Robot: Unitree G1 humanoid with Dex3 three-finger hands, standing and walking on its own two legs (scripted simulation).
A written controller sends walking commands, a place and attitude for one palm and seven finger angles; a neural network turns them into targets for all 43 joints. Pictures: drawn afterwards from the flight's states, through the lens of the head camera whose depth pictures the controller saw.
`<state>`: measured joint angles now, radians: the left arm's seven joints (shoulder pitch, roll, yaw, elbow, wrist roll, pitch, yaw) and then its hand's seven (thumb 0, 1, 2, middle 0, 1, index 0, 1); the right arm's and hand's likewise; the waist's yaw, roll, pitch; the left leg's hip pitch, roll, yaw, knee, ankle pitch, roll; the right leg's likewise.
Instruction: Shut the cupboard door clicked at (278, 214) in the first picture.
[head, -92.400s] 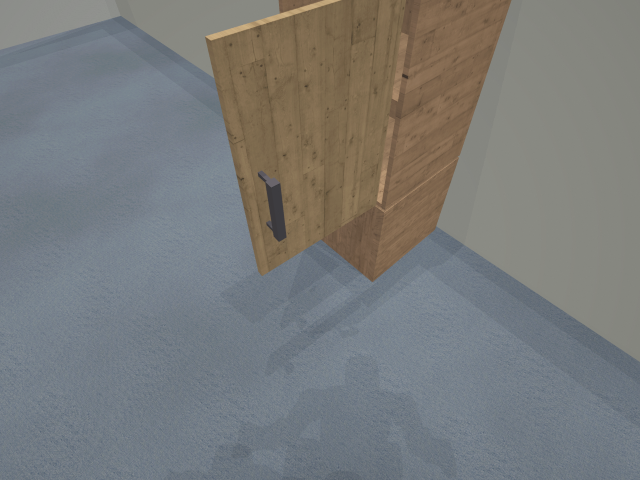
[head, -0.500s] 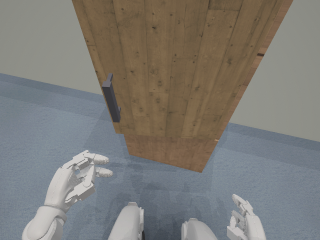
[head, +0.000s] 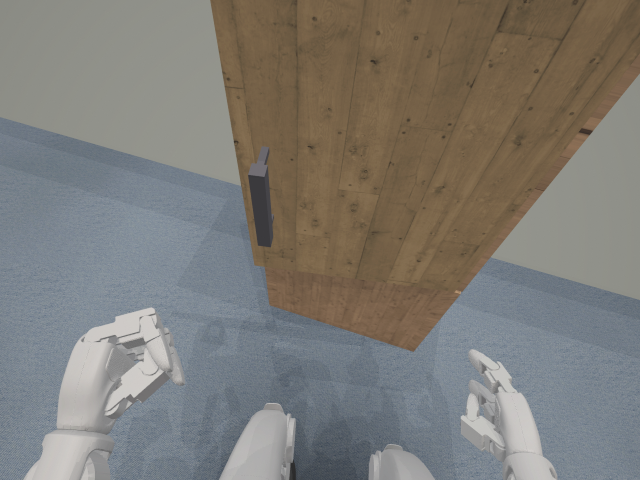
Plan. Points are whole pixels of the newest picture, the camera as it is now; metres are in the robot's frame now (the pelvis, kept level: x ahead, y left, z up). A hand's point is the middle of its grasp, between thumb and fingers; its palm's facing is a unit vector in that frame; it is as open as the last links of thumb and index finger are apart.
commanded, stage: raise the hand and make a fist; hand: left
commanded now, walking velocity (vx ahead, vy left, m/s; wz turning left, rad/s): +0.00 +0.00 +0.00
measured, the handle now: (264, 199) +0.48 +0.14 +0.02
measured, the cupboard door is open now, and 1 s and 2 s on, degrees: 11 11 11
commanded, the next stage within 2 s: bring the fist close to the handle in 0.66 s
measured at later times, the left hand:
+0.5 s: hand (198, 387) +0.21 +0.16 +0.03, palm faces -0.05 -1.00 -0.02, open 3.1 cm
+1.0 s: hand (216, 347) +0.25 +0.15 +0.03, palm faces -0.04 -1.00 -0.02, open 3.1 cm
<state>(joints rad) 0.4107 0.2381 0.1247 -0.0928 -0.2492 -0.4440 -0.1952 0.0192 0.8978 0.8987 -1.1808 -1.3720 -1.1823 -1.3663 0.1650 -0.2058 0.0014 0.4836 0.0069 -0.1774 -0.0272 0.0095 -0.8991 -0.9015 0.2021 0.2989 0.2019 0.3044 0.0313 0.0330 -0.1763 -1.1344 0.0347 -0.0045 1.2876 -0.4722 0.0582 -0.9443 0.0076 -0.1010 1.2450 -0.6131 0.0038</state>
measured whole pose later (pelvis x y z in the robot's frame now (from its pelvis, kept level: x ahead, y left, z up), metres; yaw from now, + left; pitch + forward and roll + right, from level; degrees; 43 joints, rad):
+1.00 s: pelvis +0.00 -0.03 -0.01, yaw +0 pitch +20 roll -4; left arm 0.24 0.24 0.10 0.07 -0.27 -0.44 -0.25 0.02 0.90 0.90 -1.30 -1.50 -1.31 -1.50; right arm 0.20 -0.24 0.01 0.52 0.01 -0.16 -0.04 0.01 -0.90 -0.90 0.20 0.30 0.20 0.30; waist 0.02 0.05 -0.19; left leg -1.20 0.05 -0.03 1.35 -0.50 0.02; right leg -1.02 0.03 -0.12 1.33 -0.66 -0.04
